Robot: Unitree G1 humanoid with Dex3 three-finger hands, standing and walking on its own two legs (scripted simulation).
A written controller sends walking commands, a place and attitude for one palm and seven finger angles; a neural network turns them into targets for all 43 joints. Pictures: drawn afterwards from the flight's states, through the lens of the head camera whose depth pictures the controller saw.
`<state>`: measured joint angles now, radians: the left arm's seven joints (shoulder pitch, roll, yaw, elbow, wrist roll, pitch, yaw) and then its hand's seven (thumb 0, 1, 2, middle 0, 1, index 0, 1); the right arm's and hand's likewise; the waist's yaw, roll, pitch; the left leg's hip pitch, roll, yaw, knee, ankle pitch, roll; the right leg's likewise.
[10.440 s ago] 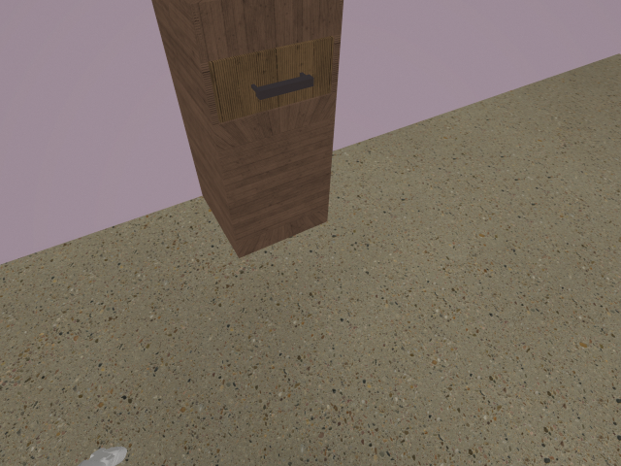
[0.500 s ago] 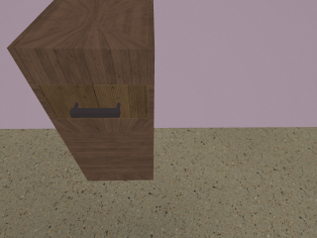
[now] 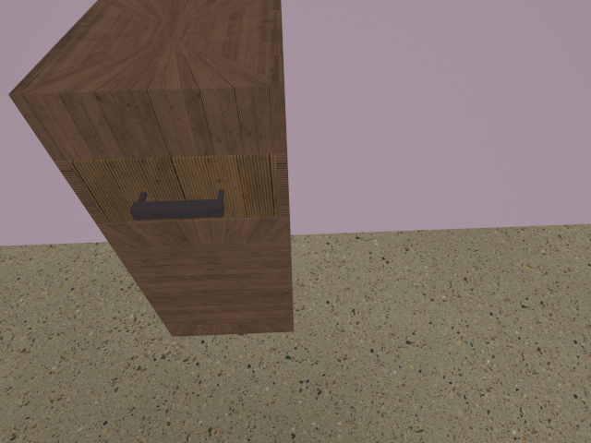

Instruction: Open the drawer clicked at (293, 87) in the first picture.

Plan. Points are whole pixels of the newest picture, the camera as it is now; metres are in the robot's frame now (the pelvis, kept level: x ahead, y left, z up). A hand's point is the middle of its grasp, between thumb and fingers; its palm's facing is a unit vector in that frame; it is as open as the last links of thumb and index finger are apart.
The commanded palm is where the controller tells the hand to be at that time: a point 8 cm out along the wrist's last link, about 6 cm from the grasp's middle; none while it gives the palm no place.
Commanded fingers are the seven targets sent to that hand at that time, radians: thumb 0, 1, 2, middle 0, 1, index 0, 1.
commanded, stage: shuffle to correct the standing spot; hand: left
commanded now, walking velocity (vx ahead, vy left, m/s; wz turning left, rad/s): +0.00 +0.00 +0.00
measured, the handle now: (180, 202) +0.55 +0.27 -0.05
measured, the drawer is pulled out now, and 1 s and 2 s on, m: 0.00 0.00 0.00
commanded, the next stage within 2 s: come to a stop and stand still in 0.26 s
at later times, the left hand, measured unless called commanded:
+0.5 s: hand out of the picture +0.00 +0.20 -0.19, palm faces +0.14 -0.97 -0.18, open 7.3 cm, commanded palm none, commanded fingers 0.00 0.90 0.90 -0.20 -0.30 -0.20 -0.30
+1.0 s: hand out of the picture +0.12 +0.16 -0.16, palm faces +0.07 -0.96 -0.26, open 7.3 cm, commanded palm none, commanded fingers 0.00 0.90 0.90 -0.20 -0.30 -0.20 -0.30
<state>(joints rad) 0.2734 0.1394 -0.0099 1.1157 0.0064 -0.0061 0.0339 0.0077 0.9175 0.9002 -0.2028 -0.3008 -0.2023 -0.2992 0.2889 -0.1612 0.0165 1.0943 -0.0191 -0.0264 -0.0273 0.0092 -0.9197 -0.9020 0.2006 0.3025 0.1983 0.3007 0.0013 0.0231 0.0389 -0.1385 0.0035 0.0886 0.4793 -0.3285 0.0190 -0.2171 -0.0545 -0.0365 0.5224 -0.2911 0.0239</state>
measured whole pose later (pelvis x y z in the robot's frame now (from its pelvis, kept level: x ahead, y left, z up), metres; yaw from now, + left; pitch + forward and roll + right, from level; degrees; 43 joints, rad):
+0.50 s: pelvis +0.04 +0.02 -0.01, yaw +4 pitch +0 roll +0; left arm 0.32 0.17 0.05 1.09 0.02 0.03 0.03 0.01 0.91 0.90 -0.20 -0.30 -0.20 -0.30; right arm 0.29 -0.17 -0.01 1.04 -0.03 -0.03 -0.02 0.00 -0.91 -0.90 0.20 0.30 0.20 0.30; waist 0.02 -0.05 0.05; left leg -0.26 0.00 0.11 0.61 -0.35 0.06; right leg -0.33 -0.07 -0.06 0.90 -0.54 -0.01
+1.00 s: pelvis +0.05 -0.03 +0.00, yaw +4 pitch +0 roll +2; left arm 0.17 0.14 0.02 1.00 0.02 -0.01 0.04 0.00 0.91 0.90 -0.20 -0.30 -0.20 -0.30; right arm 0.24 -0.17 -0.04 1.07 -0.01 0.02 -0.03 0.00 -0.91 -0.90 0.20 0.30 0.20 0.30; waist -0.03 0.04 0.07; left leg -0.28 0.02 0.05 0.75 -0.49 0.01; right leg -0.28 0.00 -0.09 0.56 -0.29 -0.08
